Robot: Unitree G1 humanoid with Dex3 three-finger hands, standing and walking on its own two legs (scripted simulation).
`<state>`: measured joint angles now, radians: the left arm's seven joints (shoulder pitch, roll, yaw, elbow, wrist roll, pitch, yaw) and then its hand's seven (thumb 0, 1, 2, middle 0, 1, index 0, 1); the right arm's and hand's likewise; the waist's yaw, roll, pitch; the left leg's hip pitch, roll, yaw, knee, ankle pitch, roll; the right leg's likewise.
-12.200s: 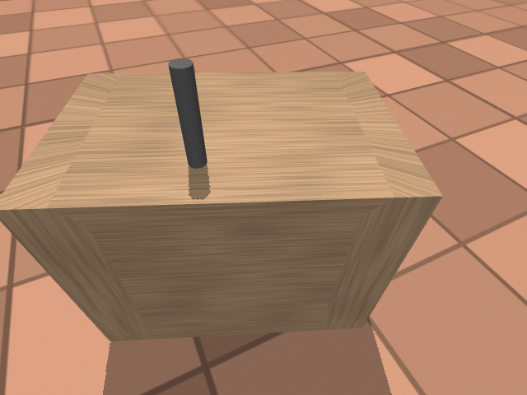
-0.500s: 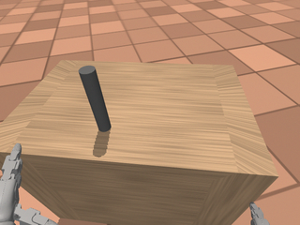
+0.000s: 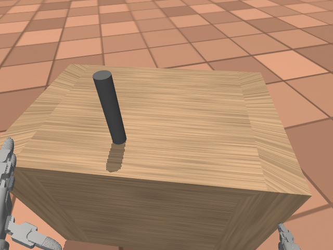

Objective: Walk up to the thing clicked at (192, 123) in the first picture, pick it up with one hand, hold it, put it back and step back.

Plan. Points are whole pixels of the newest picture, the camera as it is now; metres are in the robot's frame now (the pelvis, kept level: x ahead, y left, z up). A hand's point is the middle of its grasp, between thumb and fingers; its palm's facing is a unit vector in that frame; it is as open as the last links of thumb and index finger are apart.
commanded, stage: rise first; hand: left
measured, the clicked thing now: (112, 111) +0.47 +0.20 +0.09
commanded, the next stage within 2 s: go down in 0.18 s
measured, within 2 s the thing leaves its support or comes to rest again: neither
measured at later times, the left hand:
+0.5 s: hand (27, 190) +0.20 +0.28 +0.14, palm faces +0.41 -0.83 -0.39, open 17.6 cm
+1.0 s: hand (24, 147) +0.29 +0.33 +0.15, palm faces +0.22 -0.96 -0.16, open 17.6 cm
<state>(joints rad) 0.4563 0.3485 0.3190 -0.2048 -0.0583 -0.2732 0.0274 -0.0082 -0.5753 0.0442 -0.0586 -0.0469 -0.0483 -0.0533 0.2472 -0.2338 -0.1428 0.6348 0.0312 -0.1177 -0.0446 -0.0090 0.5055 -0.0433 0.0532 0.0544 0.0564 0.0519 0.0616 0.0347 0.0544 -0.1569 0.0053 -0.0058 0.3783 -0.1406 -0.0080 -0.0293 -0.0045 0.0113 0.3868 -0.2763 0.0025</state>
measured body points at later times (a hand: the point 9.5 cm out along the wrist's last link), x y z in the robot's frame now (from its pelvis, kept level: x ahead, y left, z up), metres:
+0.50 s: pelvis +0.00 +0.00 +0.00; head -0.01 -0.02 +0.45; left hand +0.17 +0.32 +0.16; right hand +0.17 -0.26 -0.09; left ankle +0.05 +0.13 -0.74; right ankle -0.04 -0.12 -0.74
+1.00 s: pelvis +0.01 +0.01 +0.00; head +0.00 +0.01 +0.45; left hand +0.27 +0.38 +0.16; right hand +0.17 -0.25 -0.09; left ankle +0.05 +0.13 -0.74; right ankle -0.04 -0.12 -0.74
